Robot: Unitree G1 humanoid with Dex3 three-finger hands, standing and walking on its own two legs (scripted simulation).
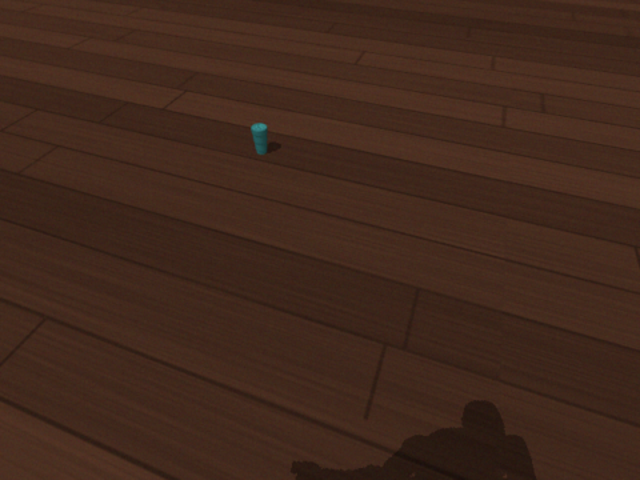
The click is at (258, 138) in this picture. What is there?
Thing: tapered cup
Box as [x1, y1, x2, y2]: [251, 123, 267, 154]
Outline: 256,123 251,126 251,131 253,134 253,140 255,142 255,148 257,152 261,154 266,152 267,130 265,124
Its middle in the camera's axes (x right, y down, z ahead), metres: -0.32 -0.53 +2.12
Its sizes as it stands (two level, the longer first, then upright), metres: 0.087 0.087 0.155
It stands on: the floor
